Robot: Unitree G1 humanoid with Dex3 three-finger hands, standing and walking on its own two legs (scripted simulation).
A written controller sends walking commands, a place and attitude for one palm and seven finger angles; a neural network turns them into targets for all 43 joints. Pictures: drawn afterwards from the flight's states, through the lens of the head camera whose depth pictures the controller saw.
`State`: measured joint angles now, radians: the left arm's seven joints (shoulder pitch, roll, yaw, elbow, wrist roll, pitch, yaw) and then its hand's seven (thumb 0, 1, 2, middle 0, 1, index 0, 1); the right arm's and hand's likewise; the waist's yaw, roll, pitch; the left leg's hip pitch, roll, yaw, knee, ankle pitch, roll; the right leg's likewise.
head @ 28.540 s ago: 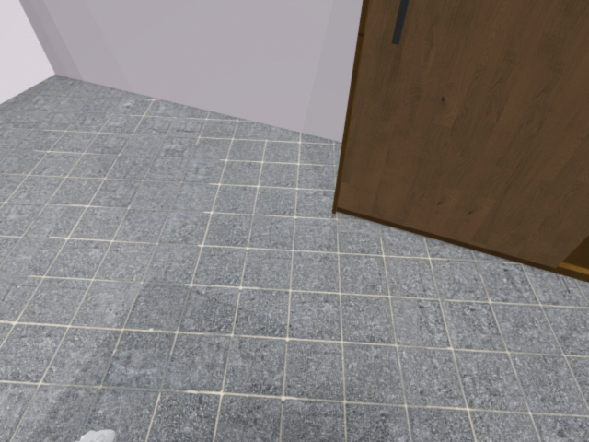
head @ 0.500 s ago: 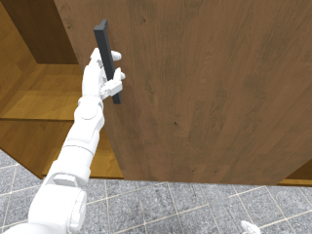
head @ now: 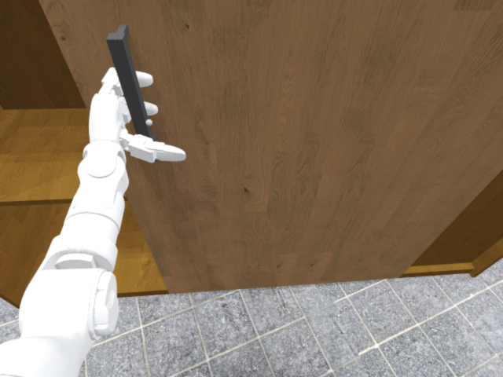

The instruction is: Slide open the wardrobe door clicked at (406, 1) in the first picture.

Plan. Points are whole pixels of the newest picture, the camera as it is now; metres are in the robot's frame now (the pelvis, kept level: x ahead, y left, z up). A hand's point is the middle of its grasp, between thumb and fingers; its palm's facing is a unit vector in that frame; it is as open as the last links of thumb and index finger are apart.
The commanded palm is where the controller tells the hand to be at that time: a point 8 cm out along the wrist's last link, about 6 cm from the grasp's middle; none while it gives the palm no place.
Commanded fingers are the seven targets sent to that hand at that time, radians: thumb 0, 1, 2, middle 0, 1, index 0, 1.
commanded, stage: loosen the grip on the handle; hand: left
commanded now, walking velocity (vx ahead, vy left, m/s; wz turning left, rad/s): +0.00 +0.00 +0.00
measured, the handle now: (138, 100) +0.51 +0.18 +0.18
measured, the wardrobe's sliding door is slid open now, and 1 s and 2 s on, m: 0.56 0.56 0.56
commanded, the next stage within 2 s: slip the hand off the handle in 0.12 s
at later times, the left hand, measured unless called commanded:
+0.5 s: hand (142, 120) +0.47 +0.17 +0.17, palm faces +0.08 -0.99 -0.10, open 14.4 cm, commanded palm +0.44 +0.25 +0.17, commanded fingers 0.00 -0.55 0.20 -0.25 -1.15 -0.25 -1.15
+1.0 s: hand (87, 130) +0.44 +0.25 +0.17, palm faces +0.21 -0.97 -0.12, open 14.4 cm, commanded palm +0.40 +0.28 +0.17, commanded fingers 0.00 -0.55 0.20 -0.25 -1.15 -0.25 -1.15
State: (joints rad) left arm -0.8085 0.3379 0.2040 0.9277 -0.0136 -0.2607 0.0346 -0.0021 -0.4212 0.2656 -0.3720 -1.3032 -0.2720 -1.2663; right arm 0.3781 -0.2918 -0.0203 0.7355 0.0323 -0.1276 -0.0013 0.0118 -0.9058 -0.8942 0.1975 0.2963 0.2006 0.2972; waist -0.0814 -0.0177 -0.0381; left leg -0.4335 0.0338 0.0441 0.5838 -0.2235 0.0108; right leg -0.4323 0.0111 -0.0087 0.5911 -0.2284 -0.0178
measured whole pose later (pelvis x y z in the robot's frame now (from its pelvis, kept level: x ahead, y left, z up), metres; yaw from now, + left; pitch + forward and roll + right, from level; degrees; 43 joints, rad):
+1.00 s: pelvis +0.03 +0.01 +0.00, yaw -1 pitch +4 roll -1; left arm -0.52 0.42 0.35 0.63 -0.10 -0.16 -0.10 -0.01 -0.55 0.20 -0.36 -1.18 -0.30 -1.17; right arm 0.37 -0.26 0.01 0.65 0.03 -0.07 -0.07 0.01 -0.90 -0.89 0.20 0.30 0.20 0.30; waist -0.04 0.01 -0.06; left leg -0.37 0.03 0.04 0.57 -0.27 0.01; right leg -0.35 0.02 0.01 0.54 -0.25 0.00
